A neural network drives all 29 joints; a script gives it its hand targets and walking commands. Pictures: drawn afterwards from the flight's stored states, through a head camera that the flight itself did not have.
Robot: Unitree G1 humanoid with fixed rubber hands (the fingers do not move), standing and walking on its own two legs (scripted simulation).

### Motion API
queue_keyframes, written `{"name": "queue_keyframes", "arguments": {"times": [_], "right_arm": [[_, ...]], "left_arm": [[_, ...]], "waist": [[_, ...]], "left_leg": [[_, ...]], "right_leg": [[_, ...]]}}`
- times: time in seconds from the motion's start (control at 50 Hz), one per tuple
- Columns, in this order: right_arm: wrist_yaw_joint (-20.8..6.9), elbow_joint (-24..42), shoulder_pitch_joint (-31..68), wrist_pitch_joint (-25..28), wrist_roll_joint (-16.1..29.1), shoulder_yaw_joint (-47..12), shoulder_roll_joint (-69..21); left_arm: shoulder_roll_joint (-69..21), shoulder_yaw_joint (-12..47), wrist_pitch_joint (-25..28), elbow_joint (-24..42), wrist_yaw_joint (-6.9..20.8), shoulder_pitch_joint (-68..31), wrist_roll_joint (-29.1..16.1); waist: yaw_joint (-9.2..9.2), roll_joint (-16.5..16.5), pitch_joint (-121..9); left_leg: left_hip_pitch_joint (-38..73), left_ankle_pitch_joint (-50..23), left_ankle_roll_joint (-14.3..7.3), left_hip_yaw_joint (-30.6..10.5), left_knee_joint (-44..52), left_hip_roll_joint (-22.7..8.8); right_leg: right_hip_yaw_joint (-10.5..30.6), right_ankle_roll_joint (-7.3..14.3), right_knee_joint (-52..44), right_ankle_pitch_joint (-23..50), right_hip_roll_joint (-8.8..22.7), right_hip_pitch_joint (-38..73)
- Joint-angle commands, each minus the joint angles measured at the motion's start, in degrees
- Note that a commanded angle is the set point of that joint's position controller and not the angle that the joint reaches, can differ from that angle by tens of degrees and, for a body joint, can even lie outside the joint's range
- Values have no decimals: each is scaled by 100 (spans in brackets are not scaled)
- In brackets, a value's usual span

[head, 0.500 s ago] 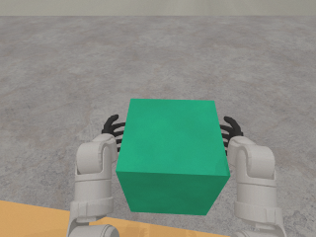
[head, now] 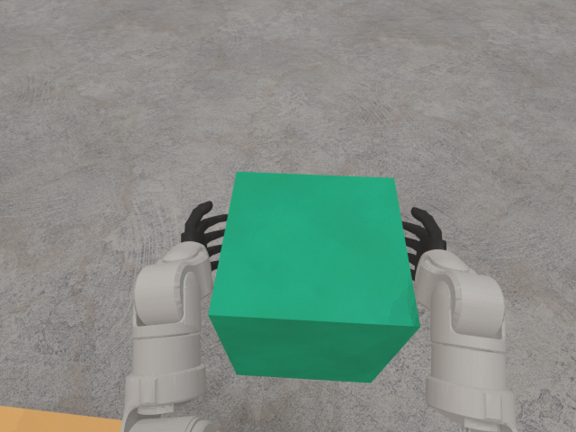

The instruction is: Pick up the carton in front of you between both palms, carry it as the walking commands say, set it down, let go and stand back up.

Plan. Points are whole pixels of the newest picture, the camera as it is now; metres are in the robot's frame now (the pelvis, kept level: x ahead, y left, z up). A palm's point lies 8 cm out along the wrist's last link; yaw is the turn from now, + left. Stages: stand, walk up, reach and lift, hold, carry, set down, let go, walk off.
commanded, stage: carry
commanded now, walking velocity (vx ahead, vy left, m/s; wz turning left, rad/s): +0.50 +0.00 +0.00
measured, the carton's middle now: (308, 285) +0.33 -0.01 +0.02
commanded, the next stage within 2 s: none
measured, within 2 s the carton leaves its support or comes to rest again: neither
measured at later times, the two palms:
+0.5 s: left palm (243, 136) +0.63 +0.10 +0.06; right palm (402, 134) +0.62 -0.20 +0.07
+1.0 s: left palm (249, 96) +0.95 +0.12 -0.05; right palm (358, 94) +0.95 -0.18 -0.05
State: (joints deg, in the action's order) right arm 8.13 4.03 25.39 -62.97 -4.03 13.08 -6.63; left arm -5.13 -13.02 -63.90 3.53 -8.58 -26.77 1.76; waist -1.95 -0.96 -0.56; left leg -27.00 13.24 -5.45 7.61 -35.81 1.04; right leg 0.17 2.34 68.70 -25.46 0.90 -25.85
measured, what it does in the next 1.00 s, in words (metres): goes down: right foot 0.12 m lower, then left foot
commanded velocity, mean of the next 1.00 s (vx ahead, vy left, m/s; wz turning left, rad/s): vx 0.50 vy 0.00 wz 0.00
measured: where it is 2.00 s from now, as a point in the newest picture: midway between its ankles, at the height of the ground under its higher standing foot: (299, 213)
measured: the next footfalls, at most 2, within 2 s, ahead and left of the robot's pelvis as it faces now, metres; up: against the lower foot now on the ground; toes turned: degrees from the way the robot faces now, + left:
right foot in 0.52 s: +0.50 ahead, -0.14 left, -0.12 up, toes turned -5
left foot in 0.96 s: +0.79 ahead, +0.04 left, -0.12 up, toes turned +6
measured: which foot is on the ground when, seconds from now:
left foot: down 0.00-0.56, up 0.58-0.94, down 0.96-1.00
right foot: up 0.00-0.50, down 0.52-0.96, up 0.98-1.00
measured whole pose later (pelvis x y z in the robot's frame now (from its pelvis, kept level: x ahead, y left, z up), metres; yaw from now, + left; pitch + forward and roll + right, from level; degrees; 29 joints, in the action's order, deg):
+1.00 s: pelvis +0.64 -0.04 -0.13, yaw +0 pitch +4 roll +0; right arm 6.9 7.7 17.8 -55.0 -4.6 11.4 -8.4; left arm -5.0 -9.5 -54.9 5.7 -7.8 -19.1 0.2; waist 1.2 -1.5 -1.5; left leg -32.5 4.7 -5.1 8.1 -34.1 0.6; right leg -5.3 1.1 46.6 -29.7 0.8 -10.4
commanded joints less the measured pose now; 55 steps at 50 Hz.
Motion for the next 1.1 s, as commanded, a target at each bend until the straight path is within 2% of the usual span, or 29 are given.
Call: {"name": "queue_keyframes", "arguments": {"times": [0.0,0.08,0.12,0.14,0.26,0.3,0.4,0.42,0.46,0.48,0.5,0.52,0.54,0.56,0.58,0.6,0.62,0.66,0.72,0.76,0.86,0.9,0.92,0.94,0.96,0.98,1.0,1.04,1.08], "right_arm": [[-807,859,4036,158,2125,-4329,-5237],[-822,905,3662,206,2185,-4404,-4987],[-800,940,3517,167,2154,-4363,-4831],[-781,868,3484,130,2097,-4322,-4790],[-645,290,3136,-81,1793,-3976,-4359],[-635,249,3306,-95,1873,-3937,-4368],[-627,-47,3307,-19,1865,-3822,-4470],[-640,-119,3248,-8,1878,-3789,-4500],[-646,-248,3224,16,1868,-3760,-4520],[-641,-291,3202,28,1861,-3761,-4541],[-631,-219,3294,47,1902,-3783,-4566],[-603,-89,3487,80,1922,-3769,-4504],[-575,-93,3642,43,1908,-3777,-4594],[-522,7,3511,-2,1950,-3791,-4568],[-474,392,3647,3,1975,-3842,-4710],[-420,530,3818,41,1908,-3826,-4725],[-403,671,3810,122,1852,-3821,-4873],[-407,794,3702,319,1758,-3978,-5015],[-432,719,3037,570,1494,-4052,-4987],[-455,641,2609,677,1296,-4085,-4860],[-604,550,2104,820,1012,-4083,-4696],[-640,607,2132,831,1050,-4104,-4573],[-640,581,1988,814,1039,-4088,-4497],[-632,554,1871,787,1072,-4037,-4366],[-619,539,1793,738,1081,-3996,-4240],[-586,488,1886,703,1141,-3975,-4060],[-592,551,1953,648,1371,-4060,-4136],[-666,965,2614,601,1741,-4325,-4378],[-727,1160,2938,524,1989,-4492,-4550]], "left_arm": [[-5263,3937,179,592,637,-3391,-1329],[-4955,3969,252,731,574,-2972,-1156],[-4781,3999,222,865,556,-2943,-1166],[-4715,3962,194,882,551,-2981,-1114],[-4213,3647,-63,652,541,-2761,-1050],[-4188,3554,-108,483,524,-2805,-989],[-4211,3385,-122,336,479,-2878,-833],[-4171,3348,-120,331,466,-2898,-788],[-4068,3233,-90,183,432,-2800,-722],[-3999,3169,-55,51,415,-2607,-697],[-3968,3129,3,48,405,-2448,-696],[-3964,3133,45,196,410,-2581,-718],[-3866,3189,63,107,374,-2705,-786],[-3968,3257,60,178,363,-2657,-969],[-4189,3468,137,488,370,-2970,-1246],[-4550,3649,189,594,415,-3048,-1409],[-4847,3916,292,922,467,-3513,-1642],[-5270,4241,482,1150,618,-3661,-1945],[-5407,4527,679,1013,774,-3208,-2013],[-5364,4639,772,833,851,-2814,-1997],[-5235,4782,923,648,977,-2466,-1861],[-5115,4769,943,665,952,-2432,-1773],[-5024,4731,922,675,915,-2342,-1709],[-4895,4692,901,755,870,-2325,-1631],[-4688,4585,844,805,807,-2299,-1522],[-4671,4463,752,695,755,-1984,-1423],[-4496,4357,713,773,681,-2076,-1409],[-4538,4167,664,968,588,-2470,-1372],[-4552,4049,579,934,532,-2334,-1253]], "waist": [[11,588,-2549],[-107,586,-2553],[-128,694,-2601],[-138,677,-2702],[-485,290,-1556],[-526,57,-1429],[-611,460,-905],[-492,689,-853],[-334,714,-897],[-47,673,-1188],[412,594,-1619],[664,60,-1939],[426,-1282,-2612],[657,-1515,-3289],[838,-1784,-3658],[676,-523,-3217],[692,-521,-2986],[505,-238,-2920],[486,-751,-2783],[582,-749,-2670],[671,-662,-2146],[525,-654,-2125],[140,-596,-2331],[-92,-350,-2679],[-196,382,-2971],[-56,1779,-3203],[-84,1611,-3109],[-39,606,-2602],[26,411,-2429]], "left_leg": [[2885,-1556,-819,-2395,1320,-1627],[2994,-1992,-1015,-2017,1398,-1623],[3090,-2600,-962,-1766,1318,-1565],[3311,-2809,-971,-1718,1194,-1585],[4193,-1945,-883,-2059,842,-1513],[3551,-1255,-728,-1701,634,-1221],[2167,-593,-434,-1174,276,-832],[2178,-683,-344,-1115,25,-877],[2496,-1474,-240,-1111,-691,-815],[2609,-2344,-195,-1019,-1586,-749],[2251,-2881,-86,-707,-2812,-639],[1269,-1461,104,-447,-4531,-335],[-1001,2646,326,-588,-5926,79],[-2018,2760,442,-1001,-6627,179],[-2725,2380,472,-952,-6837,125],[-2582,1883,409,-961,-6108,-104],[-2444,1591,316,-1135,-5700,-337],[-1940,938,231,-1218,-4772,-587],[-2032,908,341,-857,-3582,-592],[-2185,637,341,-668,-2841,-529],[-1013,-635,208,-39,-372,-129],[-164,-921,71,244,295,142],[817,-1219,62,400,822,198],[2140,-1205,88,310,960,126],[3275,-1248,-36,-1276,868,-946],[4492,-1624,-890,-4137,1447,-2305],[4638,-1185,-1061,-4323,1526,-2258],[3981,-1760,-853,-3263,1558,-1968],[3358,-2066,-611,-2601,1834,-1795]], "right_leg": [[226,12,-296,297,323,-1288],[5,-148,-1562,446,231,-1369],[-140,-173,-1747,981,195,-1378],[-104,-142,-1291,1753,313,-1541],[355,-30,-1901,2490,625,-3457],[102,-59,-2831,3574,469,-2816],[-297,78,-4192,4964,301,-933],[-391,155,-4198,5034,347,-724],[-462,304,-4540,4573,330,-350],[-676,340,-4601,4296,174,335],[-1037,309,-4785,4257,61,1580],[-801,308,-4582,3900,276,2830],[472,789,-2638,6664,1556,5034],[1654,1232,-2619,6735,1930,5705],[3108,1683,-3738,3796,2367,5675],[3038,1434,-4289,2663,2069,4774],[2890,1448,-4228,2792,2137,4214],[2142,1213,-4160,2464,1770,3154],[1552,1285,-4204,2979,1499,2973],[1257,1272,-4104,3821,1418,3123],[305,802,-4155,4861,972,2810],[-36,564,-3726,5617,907,2776],[-302,349,-3312,5817,878,2600],[-567,143,-2522,5195,707,2085],[-663,-109,-1385,3156,451,1046],[-372,-293,-1,-94,-523,-775],[113,-163,577,-396,-353,-1369],[109,-90,199,61,52,-1564],[65,-163,-656,344,261,-1174]]}}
